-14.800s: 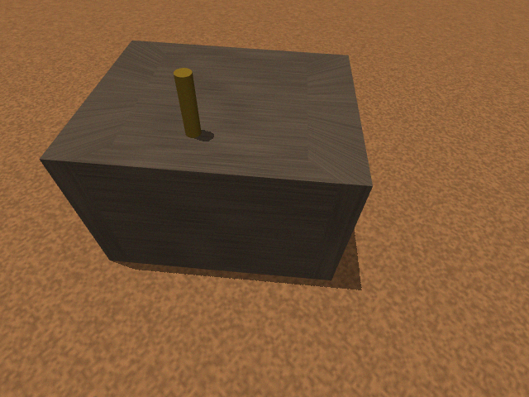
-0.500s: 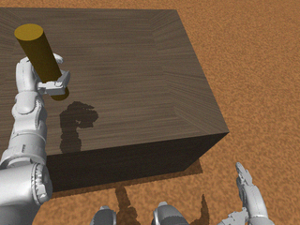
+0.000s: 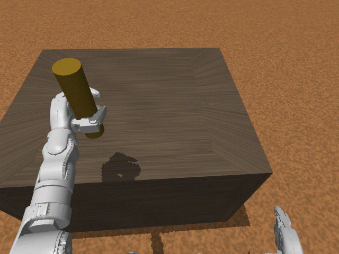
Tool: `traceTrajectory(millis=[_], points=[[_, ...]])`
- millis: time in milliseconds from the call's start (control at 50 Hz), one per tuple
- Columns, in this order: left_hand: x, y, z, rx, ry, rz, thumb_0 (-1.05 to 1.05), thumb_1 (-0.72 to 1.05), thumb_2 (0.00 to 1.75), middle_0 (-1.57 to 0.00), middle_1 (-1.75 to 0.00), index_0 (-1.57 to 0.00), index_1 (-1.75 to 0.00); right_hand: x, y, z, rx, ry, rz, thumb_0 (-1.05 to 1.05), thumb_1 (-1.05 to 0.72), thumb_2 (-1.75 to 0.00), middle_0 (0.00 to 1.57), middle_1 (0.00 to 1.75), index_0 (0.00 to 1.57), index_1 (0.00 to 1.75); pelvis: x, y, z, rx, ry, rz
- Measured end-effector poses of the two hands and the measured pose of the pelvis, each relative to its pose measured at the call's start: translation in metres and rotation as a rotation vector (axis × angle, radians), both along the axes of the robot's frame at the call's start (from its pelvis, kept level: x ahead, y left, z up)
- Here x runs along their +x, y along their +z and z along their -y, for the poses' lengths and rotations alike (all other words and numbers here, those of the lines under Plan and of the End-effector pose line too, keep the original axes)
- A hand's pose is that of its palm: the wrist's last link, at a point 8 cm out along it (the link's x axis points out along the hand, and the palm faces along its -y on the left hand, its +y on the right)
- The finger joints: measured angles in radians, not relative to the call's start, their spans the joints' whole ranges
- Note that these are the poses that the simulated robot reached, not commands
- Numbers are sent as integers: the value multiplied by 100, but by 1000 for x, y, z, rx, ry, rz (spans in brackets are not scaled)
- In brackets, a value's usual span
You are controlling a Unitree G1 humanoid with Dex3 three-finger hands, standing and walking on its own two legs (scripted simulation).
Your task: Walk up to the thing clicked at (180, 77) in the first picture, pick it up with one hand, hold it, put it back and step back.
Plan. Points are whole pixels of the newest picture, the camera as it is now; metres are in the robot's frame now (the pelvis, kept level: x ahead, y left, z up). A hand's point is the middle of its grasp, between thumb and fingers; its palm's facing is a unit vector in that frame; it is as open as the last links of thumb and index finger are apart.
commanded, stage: lift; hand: left
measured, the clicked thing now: (83, 104) +0.40 +0.19 +0.15
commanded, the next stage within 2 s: hold in 0.58 s
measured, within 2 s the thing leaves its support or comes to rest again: neither
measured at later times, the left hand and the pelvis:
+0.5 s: hand (86, 119) +0.35 +0.17 +0.16, palm faces +0.18 -0.98 -0.01, open 6.7 cm; pelvis -0.01 -0.01 +0.01, yaw +1 degrees
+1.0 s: hand (77, 118) +0.33 +0.17 +0.18, palm faces +0.19 -0.98 +0.01, open 6.7 cm; pelvis -0.01 +0.00 +0.03, yaw +1 degrees
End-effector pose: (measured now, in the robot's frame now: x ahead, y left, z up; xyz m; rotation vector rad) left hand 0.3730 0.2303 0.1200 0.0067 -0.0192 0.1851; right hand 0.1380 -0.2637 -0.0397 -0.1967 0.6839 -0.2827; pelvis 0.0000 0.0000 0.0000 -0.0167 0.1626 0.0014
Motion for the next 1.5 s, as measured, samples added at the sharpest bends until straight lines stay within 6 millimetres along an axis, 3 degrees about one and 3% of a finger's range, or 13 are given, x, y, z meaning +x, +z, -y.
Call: traceTrajectory(millis=[200,640,1340,1500], points=[[-27,25,7,3,1,27,-2,-6,119,-91,-112,-94,-112,-3,-2,4,11,-16,14,-1,53,-5,5,5,6,5,-5,7,4,9,3,56],[-65,46,10,-6,4,19,-2,-5,119,-91,-112,-94,-113,-6,-3,1,33,-5,40,-1,53,-5,5,5,6,5,-14,18,9,15,12,127],[-79,75,16,-12,-4,28,-2,-5,119,-91,-111,-94,-112,9,5,-4,52,21,93,-1,50,-6,5,5,6,5,-5,30,7,14,18,179],[-75,67,18,-25,-8,-13,-2,-5,119,-91,-111,-94,-112,10,4,-3,57,34,82,-1,50,-6,5,5,6,5,-6,32,10,17,22,174]])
